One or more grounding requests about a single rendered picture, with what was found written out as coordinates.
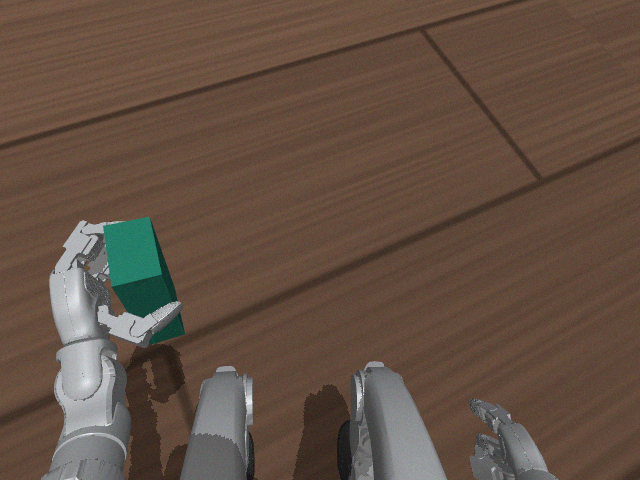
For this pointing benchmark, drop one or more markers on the right robot hand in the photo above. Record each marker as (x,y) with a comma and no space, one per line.
(512,454)

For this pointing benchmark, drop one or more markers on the left robot hand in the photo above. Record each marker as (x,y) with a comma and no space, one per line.
(81,303)

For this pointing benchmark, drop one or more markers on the carton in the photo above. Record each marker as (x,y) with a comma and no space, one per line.
(139,274)

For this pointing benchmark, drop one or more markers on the left robot arm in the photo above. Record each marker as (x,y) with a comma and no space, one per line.
(90,388)

